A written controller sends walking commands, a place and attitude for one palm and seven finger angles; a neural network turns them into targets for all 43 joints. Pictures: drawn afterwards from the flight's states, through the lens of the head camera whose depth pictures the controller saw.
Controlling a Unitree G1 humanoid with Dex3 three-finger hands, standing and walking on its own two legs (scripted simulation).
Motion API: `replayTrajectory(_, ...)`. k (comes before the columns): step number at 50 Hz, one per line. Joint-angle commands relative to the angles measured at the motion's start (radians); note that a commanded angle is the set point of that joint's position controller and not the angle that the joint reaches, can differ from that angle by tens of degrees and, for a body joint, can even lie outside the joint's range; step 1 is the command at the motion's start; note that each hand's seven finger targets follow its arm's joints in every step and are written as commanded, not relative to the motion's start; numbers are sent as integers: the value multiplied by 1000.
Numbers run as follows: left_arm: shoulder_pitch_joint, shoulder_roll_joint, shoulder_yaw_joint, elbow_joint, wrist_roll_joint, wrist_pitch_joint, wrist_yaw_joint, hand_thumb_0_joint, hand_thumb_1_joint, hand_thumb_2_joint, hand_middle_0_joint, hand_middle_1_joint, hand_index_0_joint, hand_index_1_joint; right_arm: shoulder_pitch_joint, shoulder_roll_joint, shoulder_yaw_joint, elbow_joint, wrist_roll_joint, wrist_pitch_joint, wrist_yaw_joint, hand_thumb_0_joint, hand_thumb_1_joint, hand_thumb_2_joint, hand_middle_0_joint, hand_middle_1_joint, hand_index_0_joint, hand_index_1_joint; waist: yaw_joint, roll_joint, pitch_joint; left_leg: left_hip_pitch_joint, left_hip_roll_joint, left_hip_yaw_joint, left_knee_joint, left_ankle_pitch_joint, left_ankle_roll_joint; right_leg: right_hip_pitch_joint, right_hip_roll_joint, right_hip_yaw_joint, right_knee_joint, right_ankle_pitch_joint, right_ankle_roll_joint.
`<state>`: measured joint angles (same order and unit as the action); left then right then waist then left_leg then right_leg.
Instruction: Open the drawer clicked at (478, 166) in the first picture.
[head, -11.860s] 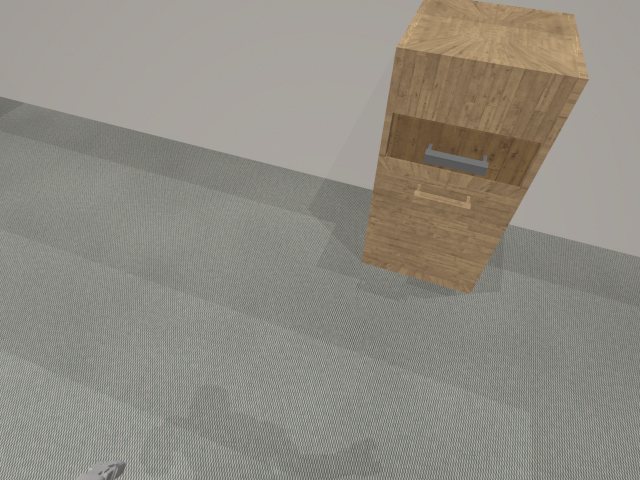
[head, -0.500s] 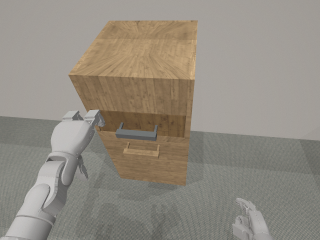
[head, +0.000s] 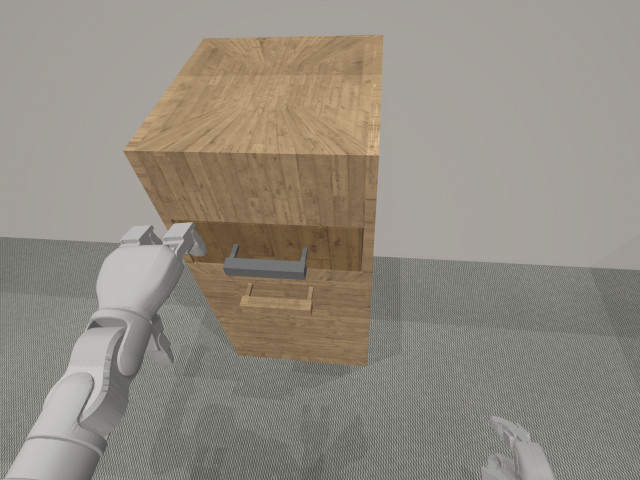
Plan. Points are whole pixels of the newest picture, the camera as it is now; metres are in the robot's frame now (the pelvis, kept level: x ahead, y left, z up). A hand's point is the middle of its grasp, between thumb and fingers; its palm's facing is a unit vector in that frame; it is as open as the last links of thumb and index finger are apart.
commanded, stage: move the hooked fingers above the handle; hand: left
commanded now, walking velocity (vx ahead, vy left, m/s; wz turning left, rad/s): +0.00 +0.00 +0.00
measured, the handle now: (267, 259) +0.54 +0.20 -0.16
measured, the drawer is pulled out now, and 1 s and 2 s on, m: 0.00 0.00 0.00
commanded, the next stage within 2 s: none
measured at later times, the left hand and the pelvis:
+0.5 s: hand (208, 280) +0.37 +0.22 +0.01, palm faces -0.04 -0.05 -1.00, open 13.8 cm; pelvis -0.01 +0.00 -0.01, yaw +0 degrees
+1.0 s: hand (235, 271) +0.42 +0.21 -0.05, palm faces -0.07 -0.02 -1.00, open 13.8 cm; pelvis -0.02 +0.00 -0.04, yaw -1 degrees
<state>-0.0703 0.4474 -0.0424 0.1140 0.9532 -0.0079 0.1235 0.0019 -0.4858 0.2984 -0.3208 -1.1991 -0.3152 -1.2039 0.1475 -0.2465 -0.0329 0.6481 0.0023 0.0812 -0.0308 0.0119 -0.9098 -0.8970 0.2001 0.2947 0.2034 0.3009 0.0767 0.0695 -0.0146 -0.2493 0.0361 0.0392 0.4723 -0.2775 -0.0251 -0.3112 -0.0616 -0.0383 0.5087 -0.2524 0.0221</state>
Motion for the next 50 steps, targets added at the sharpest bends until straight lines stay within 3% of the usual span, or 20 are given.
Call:
replayTrajectory(1, -284, 163, 73, -155, 7, -3, 24, 0, -500, 300, -300, -1200, -300, -1200, -105, -106, -27, -143, -4, -42, -9, 0, -900, -900, 200, 300, 200, 300, -15, -78, -210, 24, -67, 21, -42, 264, 43, 128, 67, -13, -49, 227, -48)
replayTrajectory(4, -365, 139, 45, -103, 25, -20, 33, 0, -500, 300, -300, -1200, -300, -1200, -78, -105, -31, -133, -7, -48, -11, 0, -900, -900, 200, 300, 200, 300, -24, -94, -228, 23, -68, 19, -29, 239, 44, 100, 69, -13, -43, 195, -49)
replayTrajectory(5, -381, 163, 66, -93, 36, -29, 42, 0, -500, 300, -300, -1200, -300, -1200, -74, -106, -34, -130, -8, -49, -12, 0, -900, -900, 200, 300, 200, 300, -23, -84, -244, 24, -68, 19, -20, 243, 43, 95, 69, -11, -35, 197, -51)
replayTrajectory(8, -462, 155, 57, -16, 58, -40, 69, 0, -500, 300, -300, -1200, -300, -1200, -56, -102, -33, -119, -10, -51, -15, 0, -900, -900, 200, 300, 200, 300, -32, -74, -240, -5, -73, 15, -5, 217, 42, 67, 68, -14, -20, 171, -53)
replayTrajectory(12, -515, 187, 93, 70, 78, -50, 111, 0, -500, 300, -300, -1200, -300, -1200, -24, -104, -44, -102, -12, -50, -18, 0, -900, -900, 200, 300, 200, 300, -31, -48, -294, -24, -75, 15, 23, 241, 41, 63, 73, -9, 8, 202, -58)
replayTrajectory(15, -579, 145, 52, 153, 86, -47, 131, 0, -500, 300, -300, -1200, -300, -1200, -2, -104, -48, -92, -9, -50, -19, 0, -900, -900, 200, 300, 200, 300, -51, -61, -296, -52, -74, 15, 43, 230, 43, 25, 74, -16, 29, 198, -58)
replayTrajectory(17, -637, 150, 49, 198, 96, -47, 139, 0, -500, 300, -300, -1200, -300, -1200, 18, -111, -55, -84, -11, -51, -19, 0, -900, -900, 200, 300, 200, 300, -64, -69, -313, -64, -74, 14, 56, 230, 44, 12, 76, -16, 38, 198, -57)
replayTrajectory(19, -639, 142, 41, 218, 100, -53, 147, 0, -500, 300, -300, -1200, -300, -1200, 35, -112, -62, -88, -11, -50, -18, 0, -900, -900, 200, 300, 200, 300, -59, -45, -356, -65, -75, 14, 73, 250, 46, 9, 75, -12, 58, 220, -61)
replayTrajectory(20, -642, 123, 27, 246, 97, -53, 148, 0, -500, 300, -300, -1200, -300, -1200, 44, -111, -65, -85, -11, -49, -17, 0, -900, -900, 200, 300, 200, 300, -67, -61, -353, -74, -74, 14, 83, 248, 48, 0, 75, -12, 61, 228, -59)
replayTrajectory(21, -658, 143, 46, 267, 99, -59, 152, 0, -500, 300, -300, -1200, -300, -1200, 60, -117, -69, -79, -12, -47, -18, 0, -900, -900, 200, 300, 200, 300, -69, -83, -365, -89, -73, 12, 91, 247, 48, -2, 76, -11, 71, 231, -58)
replayTrajectory(24, -665, 137, 45, 324, 106, -66, 170, 0, -500, 300, -300, -1200, -300, -1200, 84, -121, -75, -75, -12, -43, -16, 0, -900, -900, 200, 300, 200, 300, -74, -72, -363, -119, -72, 14, 110, 245, 50, -29, 77, -11, 87, 232, -60)
replayTrajectory(27, -693, 190, 100, 389, 120, -76, 196, 0, -500, 300, -300, -1200, -300, -1200, 108, -130, -80, -63, -15, -36, -17, 0, -900, -900, 200, 300, 200, 300, -75, -91, -376, -167, -74, 13, 126, 234, 52, -33, 78, -7, 104, 234, -59)
replayTrajectory(29, -748, 164, 72, 415, 133, -84, 219, 0, -500, 300, -300, -1200, -300, -1200, 127, -127, -84, -54, -15, -36, -14, 0, -900, -900, 200, 300, 200, 300, -91, -71, -376, -178, -72, 14, 139, 221, 53, -73, 79, -7, 117, 219, -60)
replayTrajectory(32, -809, 164, 71, 444, 145, -93, 254, 0, -500, 300, -300, -1200, -300, -1200, 150, -131, -92, -41, -20, -37, -11, 0, -900, -900, 200, 300, 200, 300, -103, -40, -429, -182, -71, 13, 164, 232, 53, -97, 81, -6, 140, 223, -62)
replayTrajectory(37, -877, 170, 77, 551, 159, -82, 296, 0, -500, 300, -300, -1200, -300, -1200, 188, -138, -99, -14, -25, -34, -4, 0, -900, -900, 200, 300, 200, 300, -125, -60, -458, -235, -70, 10, 201, 217, 56, -139, 84, -4, 169, 216, -60)
replayTrajectory(39, -869, 174, 83, 582, 158, -77, 305, 0, -500, 300, -300, -1200, -300, -1200, 204, -139, -102, -6, -28, -33, 1, 0, -900, -900, 200, 300, 200, 300, -124, -61, -489, -239, -69, 16, 219, 232, 59, -139, 85, 1, 181, 243, -58)
replayTrajectory(42, -892, 208, 106, 651, 161, -64, 310, 0, -500, 300, -300, -1200, -300, -1200, 211, -148, -97, 5, -29, -27, 2, 0, -900, -900, 200, 300, 200, 300, -134, -95, -473, -304, -71, 15, 235, 204, 61, -151, 84, 4, 194, 232, -55)
replayTrajectory(45, -911, 174, 75, 672, 171, -65, 314, 0, -500, 300, -300, -1200, -300, -1200, 227, -145, -100, 7, -33, -28, 7, 0, -900, -900, 200, 300, 200, 300, -145, -57, -500, -299, -66, 17, 260, 209, 60, -196, 85, 4, 213, 230, -56)
replayTrajectory(50, -983, 185, 79, 700, 181, -83, 325, 0, -500, 300, -300, -1200, -300, -1200, 250, -148, -103, 22, -42, -30, 11, 0, -900, -900, 200, 300, 200, 300, -168, -52, -521, -342, -61, 9, 310, 189, 62, -263, 85, 6, 252, 207, -55)
